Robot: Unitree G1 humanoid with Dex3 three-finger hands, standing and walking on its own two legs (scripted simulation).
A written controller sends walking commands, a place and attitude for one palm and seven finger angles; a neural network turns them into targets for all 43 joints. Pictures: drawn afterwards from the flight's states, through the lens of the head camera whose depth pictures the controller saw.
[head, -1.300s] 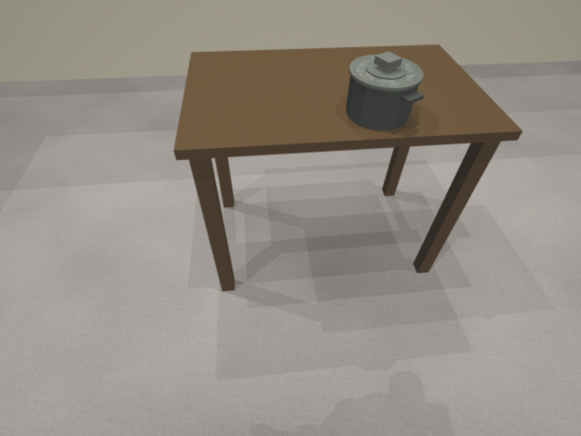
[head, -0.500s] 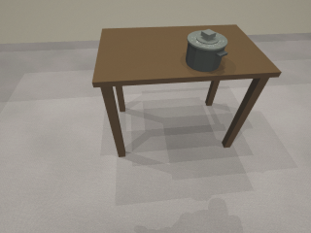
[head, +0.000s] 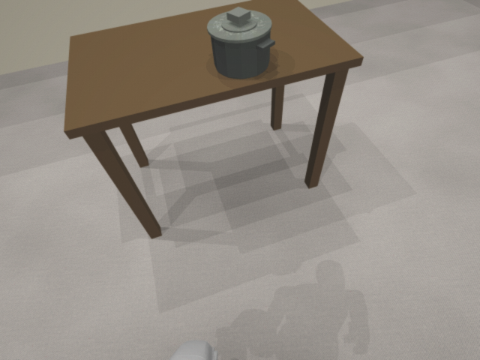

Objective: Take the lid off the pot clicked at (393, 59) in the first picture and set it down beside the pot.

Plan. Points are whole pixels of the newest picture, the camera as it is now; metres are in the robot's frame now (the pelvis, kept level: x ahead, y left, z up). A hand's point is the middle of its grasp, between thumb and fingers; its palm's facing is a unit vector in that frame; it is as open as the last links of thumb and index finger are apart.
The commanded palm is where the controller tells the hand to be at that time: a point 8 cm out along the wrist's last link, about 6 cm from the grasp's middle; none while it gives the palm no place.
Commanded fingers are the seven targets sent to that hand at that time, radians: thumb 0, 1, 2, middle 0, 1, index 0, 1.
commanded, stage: walk to a spot facing it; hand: left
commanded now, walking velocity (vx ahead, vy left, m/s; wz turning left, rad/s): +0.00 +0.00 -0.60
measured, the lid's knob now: (238, 15) +0.95 +0.09 +0.10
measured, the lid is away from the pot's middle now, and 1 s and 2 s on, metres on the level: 0.00 0.00 0.00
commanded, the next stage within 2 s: turn to face it in 1.98 s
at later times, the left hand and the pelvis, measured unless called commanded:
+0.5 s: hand out of the picture +0.10 +0.25 -0.16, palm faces -0.19 -0.95 -0.27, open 7.4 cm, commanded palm none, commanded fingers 0.00 0.90 0.90 -0.20 -0.30 -0.20 -0.30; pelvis +0.00 +0.05 +0.00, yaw -17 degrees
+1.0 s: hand (201, 324) +0.20 +0.11 -0.15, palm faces -0.58 -0.78 -0.24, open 7.4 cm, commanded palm none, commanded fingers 0.00 0.90 0.90 -0.20 -0.30 -0.20 -0.30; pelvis -0.01 +0.01 -0.01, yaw -36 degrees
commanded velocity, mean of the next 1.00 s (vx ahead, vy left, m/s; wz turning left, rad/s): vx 0.09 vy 0.00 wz -0.59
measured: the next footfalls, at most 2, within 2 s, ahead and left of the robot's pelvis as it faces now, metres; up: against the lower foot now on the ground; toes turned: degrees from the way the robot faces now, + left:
left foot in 0.50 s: +0.07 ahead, +0.16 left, +0.00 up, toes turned -22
right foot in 0.92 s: -0.04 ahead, -0.09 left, +0.00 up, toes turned -40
